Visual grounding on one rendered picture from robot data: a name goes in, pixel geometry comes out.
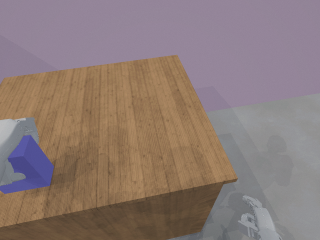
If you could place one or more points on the robot right hand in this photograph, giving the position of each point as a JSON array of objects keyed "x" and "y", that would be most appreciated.
[{"x": 250, "y": 225}]

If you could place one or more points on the robot right forearm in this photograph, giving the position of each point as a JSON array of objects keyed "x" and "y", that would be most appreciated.
[{"x": 267, "y": 234}]

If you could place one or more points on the sponge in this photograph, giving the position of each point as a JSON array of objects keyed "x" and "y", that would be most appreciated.
[{"x": 28, "y": 159}]

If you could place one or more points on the robot left hand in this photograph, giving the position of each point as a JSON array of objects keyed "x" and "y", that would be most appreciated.
[{"x": 11, "y": 133}]

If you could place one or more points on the table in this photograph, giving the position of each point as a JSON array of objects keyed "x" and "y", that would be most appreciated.
[{"x": 135, "y": 155}]

